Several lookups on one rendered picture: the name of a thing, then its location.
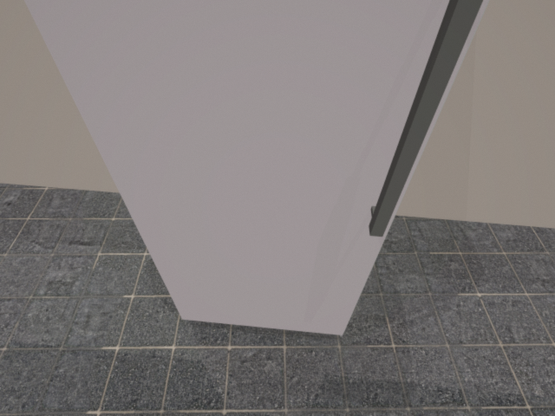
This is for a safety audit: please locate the handle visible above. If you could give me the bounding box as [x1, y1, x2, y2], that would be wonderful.
[369, 0, 483, 237]

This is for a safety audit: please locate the fridge door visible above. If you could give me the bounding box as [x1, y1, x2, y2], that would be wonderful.
[24, 0, 488, 335]

